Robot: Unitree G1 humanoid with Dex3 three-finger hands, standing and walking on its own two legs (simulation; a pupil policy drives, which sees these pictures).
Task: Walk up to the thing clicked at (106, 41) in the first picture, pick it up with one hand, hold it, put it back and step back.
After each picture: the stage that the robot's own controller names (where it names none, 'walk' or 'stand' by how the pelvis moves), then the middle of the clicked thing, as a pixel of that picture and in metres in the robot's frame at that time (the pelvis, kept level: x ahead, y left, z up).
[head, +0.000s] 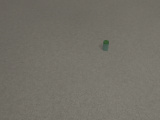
stand; (105, 45) +1.37 -0.20 -0.72
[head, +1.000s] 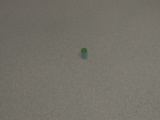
walk; (84, 53) +1.25 +0.14 -0.70
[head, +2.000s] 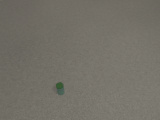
walk; (60, 88) +0.77 +0.28 -0.70
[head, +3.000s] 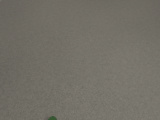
walk; out of the picture +0.46 +0.24 -0.70
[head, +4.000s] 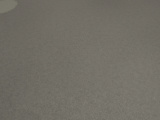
stand; out of the picture +0.35 +0.22 -0.72
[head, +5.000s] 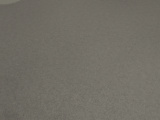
stand; out of the picture +0.33 +0.19 -0.71
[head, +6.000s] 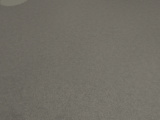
stand; out of the picture +0.34 +0.16 -0.72
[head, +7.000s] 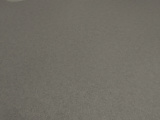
stand; out of the picture +0.37 +0.14 -0.71
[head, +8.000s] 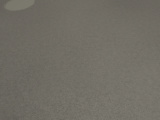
stand; out of the picture +0.36 +0.15 -0.73
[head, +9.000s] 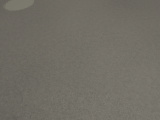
stand; out of the picture +0.36 +0.16 -0.73
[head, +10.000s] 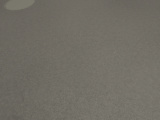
stand; out of the picture +0.35 +0.16 -0.73
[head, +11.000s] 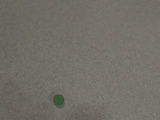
go down; (59, 101) +0.40 +0.14 -0.57
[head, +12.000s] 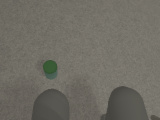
go down; (50, 70) +0.46 +0.15 -0.33
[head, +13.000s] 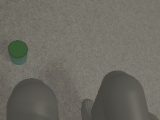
close in; (18, 53) +0.46 +0.18 -0.25
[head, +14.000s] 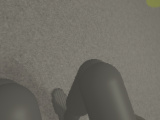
close; out of the picture +0.45 +0.21 -0.23
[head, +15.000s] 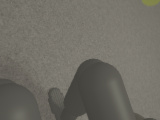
close; out of the picture +0.45 +0.22 -0.23
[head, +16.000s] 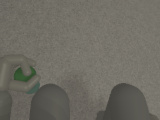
lift; (28, 80) +0.34 +0.21 -0.13
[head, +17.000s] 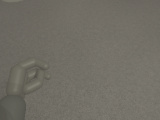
close; out of the picture +0.31 +0.12 -0.68
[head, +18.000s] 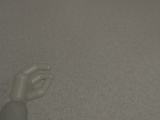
close; out of the picture +0.31 +0.12 -0.70
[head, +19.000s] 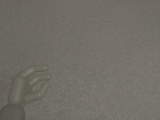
stand; out of the picture +0.30 +0.10 -0.69
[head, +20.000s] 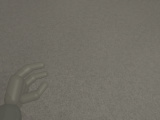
stand; out of the picture +0.28 +0.07 -0.68
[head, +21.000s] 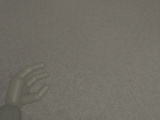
stand; out of the picture +0.25 +0.03 -0.68
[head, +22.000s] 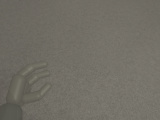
stand; out of the picture +0.21 -0.02 -0.67
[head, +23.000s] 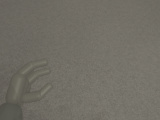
stand; out of the picture +0.17 -0.09 -0.66
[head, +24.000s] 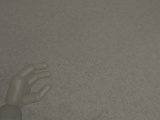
stand; out of the picture +0.18 -0.07 -0.65
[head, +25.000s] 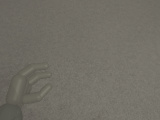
stand; out of the picture +0.18 -0.08 -0.66
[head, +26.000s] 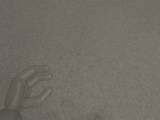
stand; out of the picture +0.18 -0.08 -0.62
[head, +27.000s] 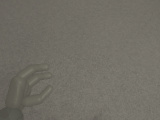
stand; out of the picture +0.18 -0.08 -0.64
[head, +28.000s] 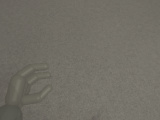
stand; out of the picture +0.18 -0.08 -0.64
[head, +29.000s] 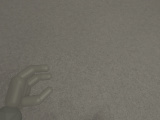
close; out of the picture +0.18 -0.08 -0.63
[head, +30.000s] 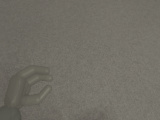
close; out of the picture +0.18 -0.08 -0.60
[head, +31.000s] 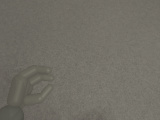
close; out of the picture +0.18 -0.08 -0.61
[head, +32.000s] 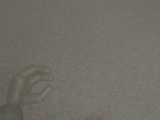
close; out of the picture +0.18 -0.08 -0.62
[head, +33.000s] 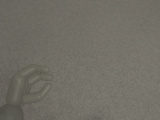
close; out of the picture +0.18 -0.08 -0.63
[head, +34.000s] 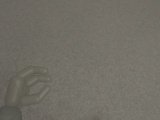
close; out of the picture +0.18 -0.08 -0.63
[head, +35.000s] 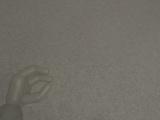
hold; out of the picture +0.18 -0.08 -0.64
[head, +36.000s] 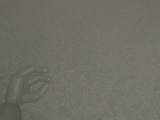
hold; out of the picture +0.17 -0.08 -0.66
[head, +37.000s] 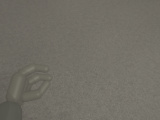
close; out of the picture +0.16 -0.08 -0.68
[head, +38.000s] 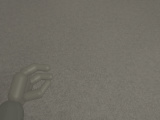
close; out of the picture +0.17 -0.08 -0.69
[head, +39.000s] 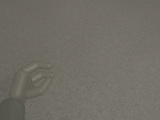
close; out of the picture +0.16 -0.08 -0.70
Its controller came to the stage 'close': yes
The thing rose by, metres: 0.18
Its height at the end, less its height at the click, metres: -0.02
